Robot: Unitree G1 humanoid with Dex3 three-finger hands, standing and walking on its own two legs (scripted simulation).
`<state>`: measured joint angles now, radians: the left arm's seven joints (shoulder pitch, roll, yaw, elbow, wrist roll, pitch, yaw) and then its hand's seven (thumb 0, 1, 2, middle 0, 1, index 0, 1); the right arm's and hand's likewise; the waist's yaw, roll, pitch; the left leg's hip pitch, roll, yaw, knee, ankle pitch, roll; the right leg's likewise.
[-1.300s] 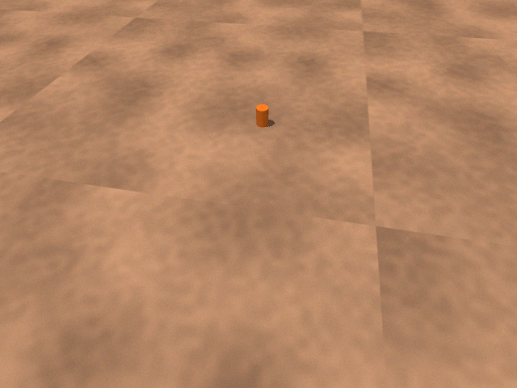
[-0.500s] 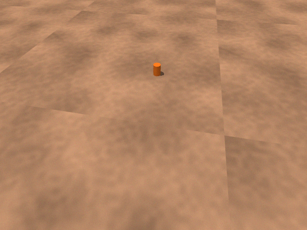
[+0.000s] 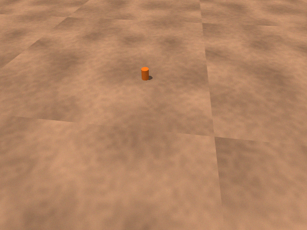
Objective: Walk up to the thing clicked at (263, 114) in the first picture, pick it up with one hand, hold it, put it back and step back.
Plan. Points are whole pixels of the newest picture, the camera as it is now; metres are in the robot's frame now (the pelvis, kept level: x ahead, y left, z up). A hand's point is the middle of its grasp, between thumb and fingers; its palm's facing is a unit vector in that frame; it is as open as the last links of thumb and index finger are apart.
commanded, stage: walk up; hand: left
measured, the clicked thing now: (145, 73) +1.83 +0.11 -0.72
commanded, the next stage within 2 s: none
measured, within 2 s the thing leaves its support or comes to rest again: neither
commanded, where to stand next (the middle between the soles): +1.48 -0.08 m, yaw -4 degrees
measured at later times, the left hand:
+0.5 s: hand (93, 222) +0.20 +0.20 -0.14, palm faces +0.02 -0.93 -0.36, open 7.4 cm
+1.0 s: hand (112, 119) +0.61 +0.20 -0.13, palm faces -0.12 -0.92 -0.38, open 7.4 cm
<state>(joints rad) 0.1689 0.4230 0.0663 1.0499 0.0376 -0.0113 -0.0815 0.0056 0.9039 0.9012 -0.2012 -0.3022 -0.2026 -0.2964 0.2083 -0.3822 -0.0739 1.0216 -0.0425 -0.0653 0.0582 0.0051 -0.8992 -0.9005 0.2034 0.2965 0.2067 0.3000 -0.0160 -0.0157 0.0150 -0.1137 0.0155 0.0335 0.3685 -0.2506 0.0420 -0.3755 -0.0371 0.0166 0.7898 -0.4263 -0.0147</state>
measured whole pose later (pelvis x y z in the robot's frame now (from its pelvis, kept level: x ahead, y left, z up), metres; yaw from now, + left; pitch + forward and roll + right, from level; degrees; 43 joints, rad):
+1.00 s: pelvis +0.48 -0.07 -0.02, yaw -3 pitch -2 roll +3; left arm 0.19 0.45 0.06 0.90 0.00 -0.06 -0.10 0.00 0.91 0.90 -0.20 -0.30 -0.20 -0.30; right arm 0.33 -0.41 -0.06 0.90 -0.01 -0.08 0.07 0.01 -0.90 -0.90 0.20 0.30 0.21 0.30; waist -0.04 -0.03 0.07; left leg 0.00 0.04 0.13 0.43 -0.39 -0.03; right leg -0.53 -0.11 -0.01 0.64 -0.10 -0.02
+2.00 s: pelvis +0.95 -0.07 -0.01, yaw -3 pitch -3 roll +2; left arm 0.23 0.42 0.05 0.90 0.01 -0.04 -0.07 0.00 0.91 0.90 -0.20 -0.30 -0.20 -0.30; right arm 0.36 -0.39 -0.05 0.86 -0.01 -0.07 0.05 0.01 -0.90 -0.90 0.20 0.30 0.21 0.30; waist -0.03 -0.04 0.09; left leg -0.02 -0.03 0.11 0.38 -0.32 0.03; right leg -0.51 -0.10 0.00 0.67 -0.10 -0.02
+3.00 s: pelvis +1.28 -0.07 -0.01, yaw -3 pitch -3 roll +2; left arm 0.27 0.41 0.05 0.90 0.01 -0.05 -0.06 0.00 0.90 0.90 -0.20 -0.30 -0.20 -0.30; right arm 0.35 -0.41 -0.05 0.84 -0.01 -0.06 0.05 0.01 -0.90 -0.90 0.20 0.30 0.21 0.30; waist -0.03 -0.02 0.09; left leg -0.12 0.02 0.10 0.52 -0.34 0.01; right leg -0.43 -0.09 -0.01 0.66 -0.21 -0.01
